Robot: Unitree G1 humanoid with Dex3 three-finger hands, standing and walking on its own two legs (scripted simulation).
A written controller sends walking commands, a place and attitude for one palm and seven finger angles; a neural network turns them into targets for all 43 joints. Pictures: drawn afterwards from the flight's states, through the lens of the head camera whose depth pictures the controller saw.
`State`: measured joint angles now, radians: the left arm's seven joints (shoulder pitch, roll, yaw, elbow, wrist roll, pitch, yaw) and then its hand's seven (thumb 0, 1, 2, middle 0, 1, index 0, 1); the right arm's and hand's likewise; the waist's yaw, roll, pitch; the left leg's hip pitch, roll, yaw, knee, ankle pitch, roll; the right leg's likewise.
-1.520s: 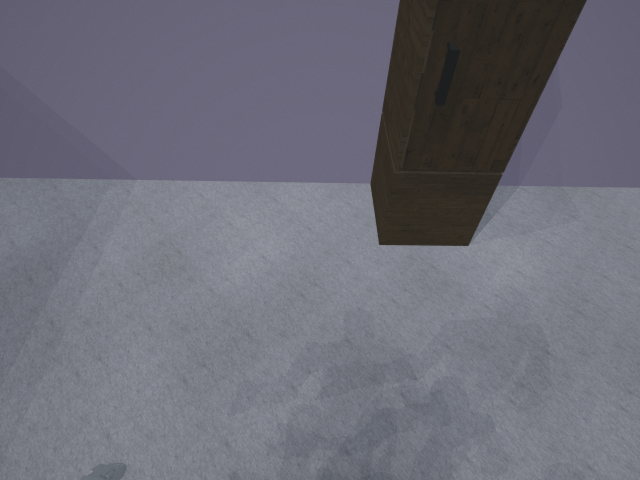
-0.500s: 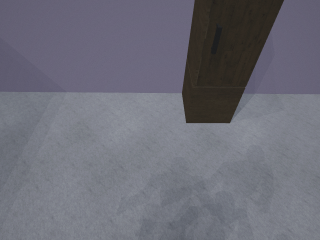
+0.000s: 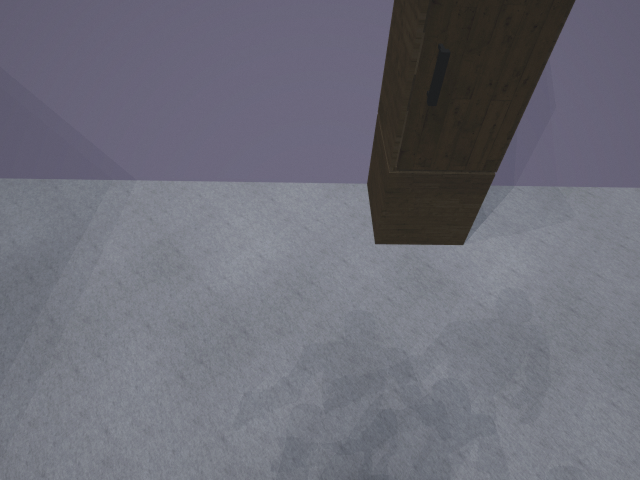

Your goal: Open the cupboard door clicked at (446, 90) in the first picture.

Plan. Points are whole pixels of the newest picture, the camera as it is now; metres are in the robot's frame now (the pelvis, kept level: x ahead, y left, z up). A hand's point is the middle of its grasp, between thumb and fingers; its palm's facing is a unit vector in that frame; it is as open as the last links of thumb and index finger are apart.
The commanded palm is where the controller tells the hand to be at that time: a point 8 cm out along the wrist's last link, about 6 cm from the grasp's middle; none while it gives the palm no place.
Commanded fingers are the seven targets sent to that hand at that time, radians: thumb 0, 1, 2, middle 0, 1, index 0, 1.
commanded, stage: look at it before walking up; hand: left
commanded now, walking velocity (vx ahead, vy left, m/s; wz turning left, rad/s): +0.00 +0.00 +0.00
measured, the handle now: (436, 75) +1.12 -0.25 -0.01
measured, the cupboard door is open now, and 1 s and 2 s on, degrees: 0 0 0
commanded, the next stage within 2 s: walk to a spot facing it in 0.02 s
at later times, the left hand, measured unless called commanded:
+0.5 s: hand out of the picture +0.06 +0.19 -0.18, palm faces -0.14 -0.95 -0.26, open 7.4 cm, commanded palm none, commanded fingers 0.00 0.90 0.90 -0.20 -0.30 -0.20 -0.30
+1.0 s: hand out of the picture +0.11 +0.21 -0.18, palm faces -0.35 -0.91 -0.23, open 7.4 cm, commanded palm none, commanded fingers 0.00 0.90 0.90 -0.20 -0.30 -0.20 -0.30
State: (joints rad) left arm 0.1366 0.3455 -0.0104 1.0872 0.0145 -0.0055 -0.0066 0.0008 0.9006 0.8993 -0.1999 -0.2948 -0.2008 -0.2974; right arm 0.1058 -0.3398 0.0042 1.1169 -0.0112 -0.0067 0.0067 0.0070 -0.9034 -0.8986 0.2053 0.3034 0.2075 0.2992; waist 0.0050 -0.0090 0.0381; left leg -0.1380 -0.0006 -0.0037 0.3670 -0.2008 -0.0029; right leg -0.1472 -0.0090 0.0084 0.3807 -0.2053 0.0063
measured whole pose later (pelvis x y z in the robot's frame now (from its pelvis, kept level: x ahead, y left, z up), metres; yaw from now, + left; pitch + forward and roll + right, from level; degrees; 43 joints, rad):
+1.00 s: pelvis -0.04 +0.03 -0.01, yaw -25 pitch +0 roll +0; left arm 0.22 0.29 0.09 0.91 0.03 0.08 -0.02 0.00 0.90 0.90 -0.20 -0.29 -0.20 -0.30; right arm 0.15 -0.20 -0.03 0.90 -0.02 0.01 -0.03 0.01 -0.91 -0.90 0.20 0.30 0.20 0.30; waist 0.03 -0.07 0.04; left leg -0.25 0.01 0.05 0.54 -0.30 0.02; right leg -0.50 0.10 0.12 0.88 -0.38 0.03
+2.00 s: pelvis +0.11 -0.07 +0.00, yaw -59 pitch -1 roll -1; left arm 0.23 0.23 0.10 0.98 0.04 0.03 -0.04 0.00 0.91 0.90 -0.19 -0.29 -0.19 -0.30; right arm 0.37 -0.13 -0.03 1.04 -0.03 -0.06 -0.01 0.01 -0.91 -0.90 0.20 0.30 0.21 0.30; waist 0.00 -0.04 0.01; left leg -0.14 0.08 0.27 0.39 -0.24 0.04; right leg -0.60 -0.08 -0.04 1.17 -0.17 0.02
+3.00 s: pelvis +0.30 -0.44 +0.00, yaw -76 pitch -1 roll -1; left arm 0.29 0.17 0.09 1.06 0.03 0.02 -0.02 0.00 0.91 0.90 -0.19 -0.29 -0.19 -0.30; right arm 0.29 -0.15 -0.05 1.05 -0.02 -0.06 -0.03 -0.01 -0.95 -0.90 0.20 0.30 0.21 0.30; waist 0.02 -0.04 0.04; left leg -0.15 0.08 0.30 0.42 -0.25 0.06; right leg -0.58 -0.10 -0.05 1.17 -0.22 0.02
